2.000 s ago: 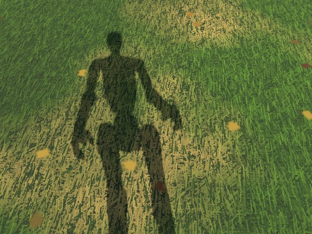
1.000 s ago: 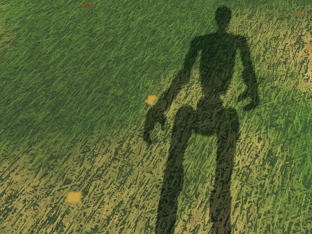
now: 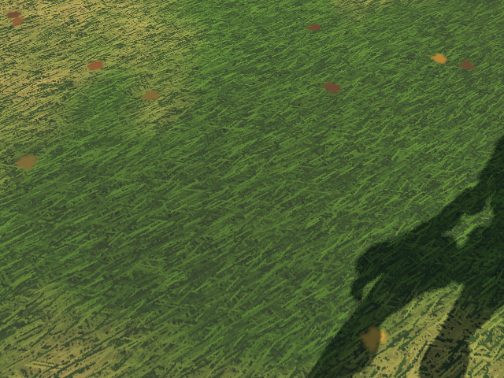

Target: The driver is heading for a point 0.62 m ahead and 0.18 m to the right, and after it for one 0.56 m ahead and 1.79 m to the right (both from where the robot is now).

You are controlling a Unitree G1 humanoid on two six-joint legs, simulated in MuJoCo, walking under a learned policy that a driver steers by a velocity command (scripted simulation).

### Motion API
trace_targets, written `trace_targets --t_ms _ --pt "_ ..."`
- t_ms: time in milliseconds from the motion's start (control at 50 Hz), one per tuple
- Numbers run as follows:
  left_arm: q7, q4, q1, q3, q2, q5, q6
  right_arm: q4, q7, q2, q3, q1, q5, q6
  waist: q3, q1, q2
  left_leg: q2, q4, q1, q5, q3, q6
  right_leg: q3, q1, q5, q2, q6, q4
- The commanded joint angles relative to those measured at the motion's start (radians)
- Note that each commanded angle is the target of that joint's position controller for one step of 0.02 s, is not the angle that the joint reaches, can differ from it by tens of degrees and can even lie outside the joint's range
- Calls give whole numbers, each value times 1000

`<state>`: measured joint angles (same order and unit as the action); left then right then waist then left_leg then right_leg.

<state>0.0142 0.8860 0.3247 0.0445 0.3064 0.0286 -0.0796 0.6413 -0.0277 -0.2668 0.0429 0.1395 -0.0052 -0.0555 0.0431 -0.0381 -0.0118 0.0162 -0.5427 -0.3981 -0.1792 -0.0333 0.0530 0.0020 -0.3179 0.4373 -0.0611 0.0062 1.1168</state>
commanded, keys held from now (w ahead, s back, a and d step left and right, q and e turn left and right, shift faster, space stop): w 0.24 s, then no key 0.60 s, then e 0.16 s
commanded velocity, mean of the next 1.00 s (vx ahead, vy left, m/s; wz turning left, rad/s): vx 0.23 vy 0.00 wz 0.00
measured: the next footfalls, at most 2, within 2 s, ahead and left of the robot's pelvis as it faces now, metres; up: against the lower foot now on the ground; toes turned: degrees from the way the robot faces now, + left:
right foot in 0.38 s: +0.40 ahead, -0.15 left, +0.00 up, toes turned -2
left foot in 0.72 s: +0.36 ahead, +0.10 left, +0.00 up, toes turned -1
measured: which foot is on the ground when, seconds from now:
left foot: down 0.00-0.40, up 0.42-0.70, down 0.72-1.00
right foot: up 0.00-0.36, down 0.38-1.00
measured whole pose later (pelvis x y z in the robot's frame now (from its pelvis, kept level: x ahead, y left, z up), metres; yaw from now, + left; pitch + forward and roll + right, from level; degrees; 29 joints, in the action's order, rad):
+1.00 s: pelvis +0.32 -0.03 +0.00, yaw -3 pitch +0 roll +0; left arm -0.01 0.92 0.14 0.04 0.27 0.01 0.01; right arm 0.92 0.06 -0.25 0.05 0.20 0.00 -0.01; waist 0.03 -0.01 -0.02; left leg -0.04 -0.56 -0.24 -0.31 -0.02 -0.02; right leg -0.01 -0.33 0.23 0.02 0.02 0.56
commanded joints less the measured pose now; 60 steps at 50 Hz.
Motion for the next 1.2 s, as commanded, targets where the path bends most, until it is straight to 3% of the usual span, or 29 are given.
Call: trace_targets --t_ms 20,80,120,240,320,360,380,400,420,440,460,500,540,580,640,700,740,760,800,840,920,960,1040,1080,1120,1140,1160,1180,1200 --pt "-2 -99 -63 29 114 -11 -23 -11 1 -112 37 110 8 -17 -102 55 104 -254 297 344 135 333 192 -57 -355 -109 -90 7 45" --pt "-3 -88 -36 20 66 -18 9 9 2 -124 43 87 5 -38 -73 11 94 -241 379 230 200 255 212 -50 -295 -186 -93 -23 -29" --pt "-7 -110 -101 17 58 -26 16 33 9 -141 48 104 7 -44 -37 19 74 -234 406 221 219 209 212 -53 -339 -279 -95 -40 -134" --pt "17 -159 -300 -1 31 -18 -1 99 26 -183 57 192 -6 -34 16 92 67 -207 417 248 153 109 159 -16 -283 -547 -38 -33 -486" --pt "36 -183 -329 6 56 -32 -15 146 37 -188 58 216 -7 -10 2 83 83 -234 280 363 383 105 113 -23 -236 -508 3 11 -598" --pt "36 -156 -238 21 85 -40 -18 152 44 -195 59 184 -8 1 -59 26 100 -218 162 390 523 102 75 -2 -105 -495 37 42 -639" --pt "30 -121 -135 37 118 -49 -21 152 46 -179 53 182 -7 5 -125 -20 80 -165 29 375 583 77 43 23 47 -583 56 64 -670" --pt "21 -105 -37 50 183 -61 -22 138 50 -135 35 214 14 4 -252 -39 -15 -95 -188 262 362 34 -9 -89 286 -988 -76 109 -606" --pt "15 -99 -15 48 211 -70 -9 158 40 -29 0 393 23 -1 -404 26 -255 37 -558 -62 -362 36 -88 -414 635 -1193 -336 306 -578" --pt "20 -95 17 34 142 -42 3 196 38 -99 14 405 3 -1 -497 -16 -205 47 -681 -94 -528 181 -100 -515 626 -1068 -340 339 -635" --pt "22 -102 -46 29 129 -29 9 176 38 -163 32 312 -22 5 -374 -20 -139 6 -721 -158 -496 179 -97 -420 518 -919 -301 303 -678" --pt "16 -115 -184 8 65 -36 16 154 59 -148 33 192 -8 33 -201 19 -48 -70 -616 -160 -378 129 -105 -302 270 -733 -231 248 -751" --pt "13 -108 -246 3 48 -56 20 163 70 -112 30 209 0 65 -156 70 -109 -97 -462 -4 -303 115 -110 -226 80 -623 -176 219 -819" --pt "8 -98 -272 6 56 -63 21 178 78 -76 20 224 5 75 -157 83 -125 -87 -313 94 -287 88 -115 -167 11 -618 -152 222 -839" --pt "-3 -76 -266 12 78 -50 31 195 77 -79 19 199 8 82 -183 71 -112 -80 -149 192 -118 70 -103 -155 0 -429 -151 215 -861" --pt "-7 -60 -281 0 55 -38 47 210 68 -76 20 172 26 88 -118 83 -87 -63 19 300 14 46 -69 -144 -96 -10 -102 142 -882" --pt "-5 -38 -236 -11 29 -48 51 187 73 -122 24 131 35 84 -43 56 -18 -144 133 273 3 133 -26 -116 -118 104 -37 56 -838" --pt "-9 -36 -201 -5 33 -44 57 208 73 -174 40 102 21 80 -7 6 113 -123 142 134 -197 128 -6 -43 -49 30 26 28 -809" --pt "-21 -25 -214 -4 41 -46 64 217 68 -90 21 73 28 58 -3 15 124 -108 193 43 -243 121 -34 -24 72 -100 31 21 -739" --pt "-28 -3 -192 -5 37 -47 70 229 64 -79 17 61 22 38 -13 12 108 -99 179 72 -128 111 -56 -18 90 -177 31 31 -719" --pt "-25 -24 -248 11 76 -23 74 246 83 -141 40 95 8 32 -49 48 58 -95 91 187 32 71 -43 -37 12 -345 39 59 -654" --pt "-26 -40 -257 20 73 -15 80 251 97 -148 49 124 6 41 -67 60 60 -115 70 214 83 73 -21 -40 -27 -408 50 67 -597" --pt "-23 -64 -235 30 51 -21 99 239 117 -170 67 130 9 55 -88 64 128 -269 86 270 251 172 70 -6 -131 -346 76 41 -431" --pt "-14 -72 -203 35 40 -24 109 211 123 -167 69 56 2 55 -94 40 186 -353 86 242 312 214 110 13 -131 -101 68 42 -360" --pt "-3 -75 -176 42 46 -18 115 191 123 -171 72 -12 -8 56 -78 13 155 -336 43 161 264 158 74 25 -40 -106 59 67 -444" --pt "-3 -76 -164 54 70 -18 116 198 119 -168 75 6 -7 57 -76 9 81 -274 -42 97 154 82 17 -23 45 -245 53 92 -552" --pt "-14 -90 -165 87 193 -25 115 176 114 -128 69 31 11 56 -70 45 -199 -103 -280 -54 -55 -81 -92 -339 118 -465 -104 192 -713" --pt "-7 -82 -58 85 211 -47 102 135 114 -105 55 -82 21 55 -108 -46 -293 32 -510 -235 -498 6 -124 -618 245 -601 -238 336 -817" --pt "-5 -86 -55 69 185 -55 77 141 106 -104 58 -46 11 52 -168 -23 -179 -3 -660 -257 -513 124 -113 -599 292 -630 -261 349 -792"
